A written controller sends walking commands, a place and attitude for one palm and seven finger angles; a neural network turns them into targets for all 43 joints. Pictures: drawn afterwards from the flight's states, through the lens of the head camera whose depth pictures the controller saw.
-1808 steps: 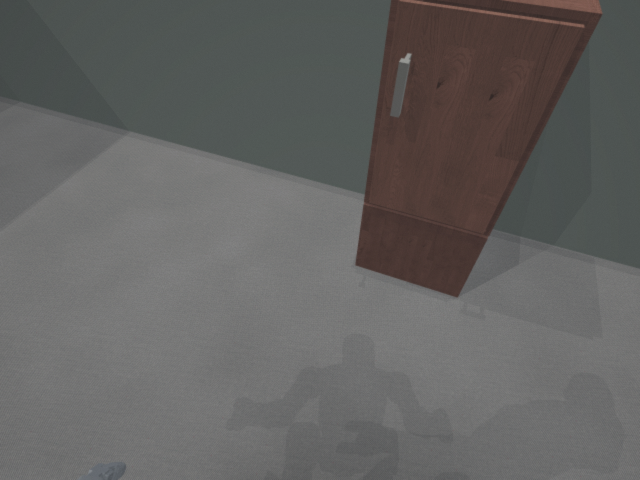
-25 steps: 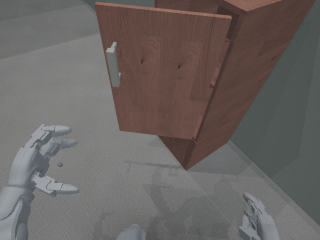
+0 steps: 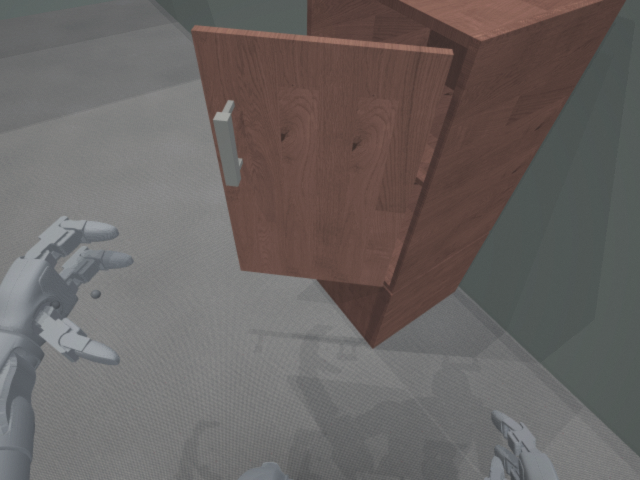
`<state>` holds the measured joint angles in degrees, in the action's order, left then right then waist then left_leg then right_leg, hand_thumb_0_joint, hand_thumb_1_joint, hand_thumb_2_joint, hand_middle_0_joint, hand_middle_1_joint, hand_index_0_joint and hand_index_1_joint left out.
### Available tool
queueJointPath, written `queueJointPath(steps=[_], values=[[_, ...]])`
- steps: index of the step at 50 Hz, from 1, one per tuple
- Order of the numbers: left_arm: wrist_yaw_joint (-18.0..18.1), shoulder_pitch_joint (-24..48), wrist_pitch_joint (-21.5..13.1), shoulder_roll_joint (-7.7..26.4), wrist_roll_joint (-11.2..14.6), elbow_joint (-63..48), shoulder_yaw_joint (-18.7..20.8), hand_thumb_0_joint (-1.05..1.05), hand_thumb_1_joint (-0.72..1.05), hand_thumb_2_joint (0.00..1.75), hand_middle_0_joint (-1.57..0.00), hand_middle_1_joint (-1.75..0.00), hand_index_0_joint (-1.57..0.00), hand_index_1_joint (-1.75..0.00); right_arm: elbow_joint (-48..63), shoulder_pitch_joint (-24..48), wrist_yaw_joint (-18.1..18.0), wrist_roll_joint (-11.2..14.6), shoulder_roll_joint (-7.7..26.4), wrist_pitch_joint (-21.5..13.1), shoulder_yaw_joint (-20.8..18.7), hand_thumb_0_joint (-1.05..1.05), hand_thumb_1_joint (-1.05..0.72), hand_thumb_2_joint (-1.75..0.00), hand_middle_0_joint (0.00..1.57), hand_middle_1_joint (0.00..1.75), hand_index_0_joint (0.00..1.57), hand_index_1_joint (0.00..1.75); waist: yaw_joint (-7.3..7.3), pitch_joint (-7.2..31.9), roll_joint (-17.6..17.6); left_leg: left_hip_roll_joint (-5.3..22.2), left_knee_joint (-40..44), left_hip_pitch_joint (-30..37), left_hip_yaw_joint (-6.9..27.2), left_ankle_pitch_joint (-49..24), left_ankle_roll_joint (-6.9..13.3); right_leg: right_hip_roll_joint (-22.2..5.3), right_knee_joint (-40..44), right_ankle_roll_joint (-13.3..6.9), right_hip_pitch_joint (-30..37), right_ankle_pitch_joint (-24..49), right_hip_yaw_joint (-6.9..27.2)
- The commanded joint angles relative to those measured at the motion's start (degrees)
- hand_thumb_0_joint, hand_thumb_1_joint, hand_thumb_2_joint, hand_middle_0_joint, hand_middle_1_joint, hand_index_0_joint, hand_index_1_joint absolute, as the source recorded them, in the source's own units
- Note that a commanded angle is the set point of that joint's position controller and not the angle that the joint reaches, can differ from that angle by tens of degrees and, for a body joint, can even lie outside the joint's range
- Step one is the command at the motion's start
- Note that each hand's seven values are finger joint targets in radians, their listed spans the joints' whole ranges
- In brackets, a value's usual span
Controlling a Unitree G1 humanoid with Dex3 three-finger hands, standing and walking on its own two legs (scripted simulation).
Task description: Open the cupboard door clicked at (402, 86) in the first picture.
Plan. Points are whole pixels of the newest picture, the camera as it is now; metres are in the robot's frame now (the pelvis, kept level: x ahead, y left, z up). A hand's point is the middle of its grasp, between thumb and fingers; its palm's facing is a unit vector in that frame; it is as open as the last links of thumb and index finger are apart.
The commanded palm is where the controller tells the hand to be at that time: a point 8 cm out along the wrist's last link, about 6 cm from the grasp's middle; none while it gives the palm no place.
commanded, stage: raise the hand with hooked fingers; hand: left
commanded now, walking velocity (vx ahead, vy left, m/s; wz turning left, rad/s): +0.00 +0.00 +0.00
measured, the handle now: (231, 144) +0.61 +0.19 +0.06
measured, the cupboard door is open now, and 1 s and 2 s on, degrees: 49 49 49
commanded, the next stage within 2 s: move the hooked fingers beside the handle in 0.38 s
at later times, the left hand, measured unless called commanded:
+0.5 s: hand (113, 303) +0.28 +0.26 +0.09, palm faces -0.02 -1.00 -0.02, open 13.9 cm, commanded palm +0.26 +0.31 +0.08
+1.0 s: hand (151, 237) +0.38 +0.25 +0.08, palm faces -0.03 -1.00 +0.00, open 13.9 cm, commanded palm +0.36 +0.30 +0.08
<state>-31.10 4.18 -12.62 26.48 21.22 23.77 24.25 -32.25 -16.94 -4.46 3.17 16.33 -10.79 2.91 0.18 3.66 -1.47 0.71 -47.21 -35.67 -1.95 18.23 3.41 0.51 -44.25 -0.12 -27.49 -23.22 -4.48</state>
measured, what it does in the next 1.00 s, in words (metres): stands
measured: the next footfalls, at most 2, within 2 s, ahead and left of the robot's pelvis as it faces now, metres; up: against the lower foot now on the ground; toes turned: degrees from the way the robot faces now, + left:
none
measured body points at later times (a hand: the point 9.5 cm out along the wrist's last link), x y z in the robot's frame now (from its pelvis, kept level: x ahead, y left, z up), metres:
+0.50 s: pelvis +0.00 -0.02 +0.00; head +0.03 -0.01 +0.45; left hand +0.28 +0.31 +0.09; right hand +0.15 -0.26 -0.08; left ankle +0.06 +0.08 -0.70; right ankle -0.01 -0.12 -0.70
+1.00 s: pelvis +0.00 -0.01 -0.01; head +0.07 +0.00 +0.44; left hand +0.38 +0.30 +0.08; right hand +0.11 -0.28 -0.10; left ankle +0.06 +0.08 -0.70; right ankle -0.01 -0.12 -0.70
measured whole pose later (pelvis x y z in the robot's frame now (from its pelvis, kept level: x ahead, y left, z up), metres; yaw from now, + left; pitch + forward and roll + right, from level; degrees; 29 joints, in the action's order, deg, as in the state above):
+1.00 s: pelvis +0.00 -0.01 -0.01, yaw -1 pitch +11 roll -2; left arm -30.0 24.5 -15.4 29.4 16.8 45.0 24.8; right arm -33.5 -19.0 -4.2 3.1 16.9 -6.2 2.5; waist 2.7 4.0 -1.0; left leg 1.9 -50.3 -41.8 -2.4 19.6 2.4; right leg 1.5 -48.4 -1.1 -34.5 -24.9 -3.8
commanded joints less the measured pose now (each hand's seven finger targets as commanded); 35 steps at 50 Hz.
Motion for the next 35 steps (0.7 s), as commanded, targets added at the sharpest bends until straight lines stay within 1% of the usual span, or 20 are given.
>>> queueJointPath(steps=[1, 3, 5, 7, 11, 13, 14, 16, 18, 20, 22, 23, 24, 25, 26, 27, 28, 30, 32, 35], values=[[-0.6, 10.2, -3.0, 13.3, 1.2, -10.1, 4.2, 0.00, -0.50, 0.30, -0.30, -1.20, -0.30, -1.20, 8.8, 2.4, -0.5, 0.0, 8.9, -2.8, -4.1, 0.00, -0.90, -0.90, 0.20, 0.30, 0.20, 0.30, -0.28, 12.1, -3.9, 0.1, 8.4, 16.0, 6.1, -5.0, -1.9, 2.4, 6.2, -1.8, -5.0, 6.9, 0.9], [-0.3, 10.8, -3.5, 14.1, 1.5, -10.8, 5.1, 0.00, -0.50, 0.30, -0.30, -1.20, -0.30, -1.20, 8.9, 2.4, -0.5, 0.0, 8.9, -2.8, -4.1, 0.00, -0.90, -0.90, 0.20, 0.30, 0.20, 0.30, -0.46, 12.4, -3.6, 0.1, 8.2, 15.7, 5.8, -5.4, -1.9, 2.5, 6.2, -1.9, -4.2, 7.2, 1.2], [0.1, 11.0, -4.1, 14.1, 1.3, -11.3, 5.3, 0.00, -0.50, 0.30, -0.30, -1.20, -0.30, -1.20, 8.9, 2.4, -0.4, -0.1, 8.7, -2.8, -4.0, 0.00, -0.90, -0.90, 0.20, 0.30, 0.20, 0.30, -0.49, 12.2, -5.0, 0.0, 8.1, 15.6, 5.5, -5.0, -1.8, 2.4, 6.2, -1.9, -4.5, 6.7, 1.3], [0.6, 11.9, -4.9, 15.3, 1.5, -12.3, 6.2, 0.00, -0.50, 0.30, -0.30, -1.20, -0.30, -1.20, 8.8, 2.3, -0.5, -0.2, 8.7, -2.8, -4.0, 0.00, -0.90, -0.90, 0.20, 0.30, 0.20, 0.30, -0.61, 12.6, -3.8, 0.0, 7.9, 15.2, 5.5, -5.2, -1.7, 2.6, 6.2, -2.0, -3.4, 6.8, 1.6], [0.6, 11.8, -5.5, 13.9, 1.2, -12.5, 5.0, 0.00, -0.50, 0.30, -0.30, -1.20, -0.30, -1.20, 8.4, 2.6, -0.7, 0.0, 8.4, -2.9, -4.0, 0.00, -0.90, -0.90, 0.20, 0.30, 0.20, 0.30, -0.16, 13.0, -5.9, 0.0, 7.8, 16.0, 5.1, -4.5, -1.6, 2.3, 6.5, -1.7, -4.3, 6.4, 1.9], [0.3, 11.9, -5.1, 14.3, 1.4, -11.4, 5.2, 0.00, -0.50, 0.30, -0.30, -1.20, -0.30, -1.20, 8.5, 2.7, -0.9, -0.1, 8.5, -2.8, -3.9, 0.00, -0.90, -0.90, 0.20, 0.30, 0.20, 0.30, 0.12, 12.1, -4.0, -0.1, 7.3, 14.5, 4.8, -4.1, -1.4, 2.3, 6.7, -1.5, -4.1, 6.2, 2.4], [0.2, 11.8, -5.1, 13.6, 1.5, -11.3, 4.7, 0.00, -0.50, 0.30, -0.30, -1.20, -0.30, -1.20, 8.3, 2.8, -0.9, 0.1, 8.4, -2.8, -3.8, 0.00, -0.90, -0.90, 0.20, 0.30, 0.20, 0.30, 0.07, 11.9, -5.1, -0.2, 7.3, 14.5, 4.7, -3.8, -1.5, 2.2, 6.9, -1.5, -4.2, 6.0, 2.5], [-0.1, 11.7, -4.8, 13.6, 1.6, -10.6, 4.7, 0.00, -0.50, 0.30, -0.30, -1.20, -0.30, -1.20, 8.3, 2.8, -1.0, 0.1, 8.4, -2.8, -3.8, 0.00, -0.90, -0.90, 0.20, 0.30, 0.20, 0.30, 0.14, 11.7, -3.3, -0.2, 7.4, 14.0, 4.9, -3.3, -1.4, 2.2, 7.0, -1.4, -4.2, 5.5, 2.4], [-0.2, 12.0, -4.9, 14.4, 1.8, -11.0, 5.3, 0.00, -0.50, 0.30, -0.30, -1.20, -0.30, -1.20, 8.4, 3.0, -1.1, 0.1, 8.4, -2.9, -3.8, 0.00, -0.90, -0.90, 0.20, 0.30, 0.20, 0.30, -0.17, 12.6, -4.0, -0.3, 6.8, 13.9, 4.4, -4.4, -1.4, 2.1, 7.0, -1.4, -3.2, 6.4, 3.1], [-0.2, 11.7, -4.7, 13.6, 1.7, -10.6, 4.8, 0.00, -0.50, 0.30, -0.30, -1.20, -0.30, -1.20, 8.3, 2.9, -1.0, 0.1, 8.3, -2.8, -3.7, 0.00, -0.90, -0.90, 0.20, 0.30, 0.20, 0.30, -0.10, 12.6, -3.9, -0.3, 6.7, 14.1, 4.5, -5.1, -1.3, 2.1, 6.8, -1.4, -3.5, 7.3, 2.8], [-0.3, 12.0, -4.6, 13.7, 2.0, -10.0, 4.7, 0.00, -0.50, 0.30, -0.30, -1.20, -0.30, -1.20, 8.3, 2.9, -1.1, 0.0, 8.4, -2.8, -3.6, 0.00, -0.90, -0.90, 0.20, 0.30, 0.20, 0.30, -0.11, 11.8, -2.2, -0.3, 6.4, 12.9, 4.4, -4.4, -1.4, 2.2, 6.9, -1.3, -3.2, 6.4, 3.1], [-0.4, 12.1, -4.5, 13.7, 1.9, -9.5, 4.7, 0.00, -0.50, 0.30, -0.30, -1.20, -0.30, -1.20, 8.4, 3.1, -1.1, 0.1, 8.4, -2.7, -3.6, 0.00, -0.90, -0.90, 0.20, 0.30, 0.20, 0.30, 0.00, 11.6, -2.1, -0.3, 6.3, 12.6, 4.2, -4.2, -1.3, 2.1, 7.0, -1.2, -3.5, 6.4, 3.3], [-0.5, 12.2, -4.7, 13.3, 1.9, -10.0, 4.3, 0.00, -0.50, 0.30, -0.30, -1.20, -0.30, -1.20, 8.4, 3.3, -1.1, 0.2, 8.3, -2.8, -3.7, 0.00, -0.90, -0.90, 0.20, 0.30, 0.20, 0.30, -0.11, 11.9, -4.0, -0.3, 6.4, 13.3, 4.3, -4.3, -1.4, 2.0, 6.8, -1.3, -3.8, 6.4, 3.2], [-0.4, 13.9, -4.6, 13.5, 1.7, -9.9, 4.1, 0.00, -0.50, 0.30, -0.30, -1.20, -0.30, -1.20, 8.3, 3.2, -1.1, 0.1, 8.3, -2.7, -3.5, 0.00, -0.90, -0.90, 0.20, 0.30, 0.20, 0.30, 0.17, 11.7, -4.4, -0.3, 6.5, 13.1, 4.5, -3.4, -1.4, 2.0, 6.7, -1.3, -4.5, 5.5, 3.1], [0.0, 16.4, -4.7, 14.6, 1.4, -8.9, 4.7, 0.00, -0.50, 0.30, -0.30, -1.20, -0.30, -1.20, 7.8, 2.9, -1.4, 0.2, 8.5, -2.6, -3.6, 0.00, -0.90, -0.90, 0.20, 0.30, 0.20, 0.30, 0.81, 11.1, -2.6, -0.2, 6.4, 12.6, 4.6, -2.5, -1.4, 2.0, 6.9, -1.1, -5.1, 4.6, 3.2], [0.1, 20.3, -4.9, 14.4, 1.4, -8.1, 3.6, 0.00, -0.50, 0.30, -0.30, -1.20, -0.30, -1.20, 7.3, 2.8, -1.7, 0.0, 8.6, -2.4, -3.4, 0.00, -0.90, -0.90, 0.20, 0.30, 0.20, 0.30, 1.48, 10.1, -2.3, -0.2, 5.8, 11.8, 4.6, -1.9, -1.3, 2.1, 6.9, -1.2, -5.7, 3.7, 3.7], [0.1, 22.1, -4.9, 15.5, 1.0, -6.2, 4.3, 0.00, -0.50, 0.30, -0.30, -1.20, -0.30, -1.20, 6.9, 2.7, -1.9, 0.1, 8.7, -2.3, -3.4, 0.00, -0.90, -0.90, 0.20, 0.30, 0.20, 0.30, 1.50, 10.1, -3.3, -0.2, 5.7, 11.2, 4.6, -0.8, -1.4, 1.9, 7.1, -1.1, -6.1, 2.5, 4.1], [0.1, 27.1, -5.2, 13.9, 0.2, -4.0, 1.9, 0.00, -0.50, 0.30, -0.30, -1.20, -0.30, -1.20, 6.3, 2.3, -2.3, 0.2, 8.7, -2.2, -3.3, 0.00, -0.90, -0.90, 0.20, 0.30, 0.20, 0.30, 2.50, 10.7, -3.3, -0.2, 5.7, 11.9, 4.9, 0.6, -1.3, 1.8, 6.8, -1.1, -7.6, 1.5, 3.9], [0.1, 30.4, -5.4, 15.5, -0.1, -1.8, 2.0, 0.00, -0.50, 0.30, -0.30, -1.20, -0.30, -1.20, 5.6, 1.9, -2.6, 0.3, 9.0, -1.9, -3.3, 0.00, -0.90, -0.90, 0.20, 0.30, 0.20, 0.30, 2.56, 11.9, -2.5, -0.2, 4.9, 11.2, 4.7, 0.4, -1.2, 1.6, 6.7, -1.2, -6.9, 1.2, 4.7], [0.0, 33.7, -5.5, 17.8, -1.6, 3.3, 2.9, 0.00, -0.50, 0.30, -0.30, -1.20, -0.30, -1.20, 4.7, 1.1, -2.5, 0.2, 9.2, -1.3, -3.2, 0.00, -0.90, -0.90, 0.20, 0.30, 0.20, 0.30, 2.22, 13.9, -4.0, 0.0, 4.5, 11.3, 5.0, -1.0, -1.4, 1.5, 5.7, -1.3, -7.1, 2.5, 4.3]])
